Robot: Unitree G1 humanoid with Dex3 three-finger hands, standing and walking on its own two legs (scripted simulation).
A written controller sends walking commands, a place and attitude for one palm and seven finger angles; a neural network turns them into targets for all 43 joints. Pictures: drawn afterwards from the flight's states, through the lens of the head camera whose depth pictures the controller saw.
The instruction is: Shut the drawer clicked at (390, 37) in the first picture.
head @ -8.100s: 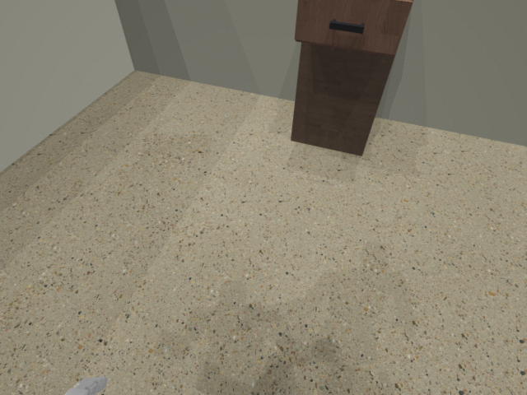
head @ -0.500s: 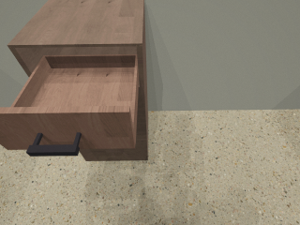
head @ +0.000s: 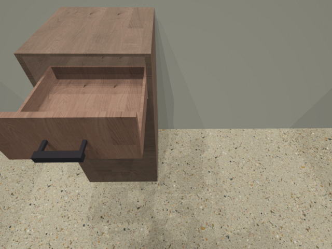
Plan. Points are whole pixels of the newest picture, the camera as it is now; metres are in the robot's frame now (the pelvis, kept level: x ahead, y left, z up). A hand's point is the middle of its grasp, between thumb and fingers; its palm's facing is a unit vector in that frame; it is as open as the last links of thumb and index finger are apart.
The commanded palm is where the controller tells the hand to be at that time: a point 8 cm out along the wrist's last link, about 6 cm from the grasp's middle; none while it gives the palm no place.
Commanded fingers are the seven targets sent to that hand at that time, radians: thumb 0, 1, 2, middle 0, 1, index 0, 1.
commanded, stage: come to a stop and stand still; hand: left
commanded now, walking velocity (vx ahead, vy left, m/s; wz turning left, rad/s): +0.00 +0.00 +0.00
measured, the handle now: (61, 150) +0.34 +0.30 +0.04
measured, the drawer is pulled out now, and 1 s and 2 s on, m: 0.29 0.29 0.29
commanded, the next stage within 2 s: look again from close up in 0.46 s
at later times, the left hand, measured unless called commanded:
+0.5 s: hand out of the picture -0.04 +0.15 -0.18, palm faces +0.06 -0.98 -0.17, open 7.3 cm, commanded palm none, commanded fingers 0.00 0.90 0.90 -0.20 -0.30 -0.20 -0.30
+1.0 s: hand out of the picture +0.01 +0.21 -0.16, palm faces +0.05 -0.97 -0.25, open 7.3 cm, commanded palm none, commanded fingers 0.00 0.90 0.90 -0.20 -0.30 -0.20 -0.30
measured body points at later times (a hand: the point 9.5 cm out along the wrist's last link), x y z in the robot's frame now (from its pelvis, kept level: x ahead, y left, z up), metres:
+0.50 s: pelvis -0.02 -0.01 +0.00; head -0.02 -0.01 +0.45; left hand -0.04 +0.20 -0.16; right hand -0.10 -0.22 -0.16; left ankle -0.04 +0.11 -0.74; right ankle +0.04 -0.07 -0.74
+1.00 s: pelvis -0.01 +0.03 +0.00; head -0.02 +0.00 +0.45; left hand +0.01 +0.26 -0.14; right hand -0.02 -0.17 -0.17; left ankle -0.04 +0.11 -0.74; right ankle +0.04 -0.07 -0.74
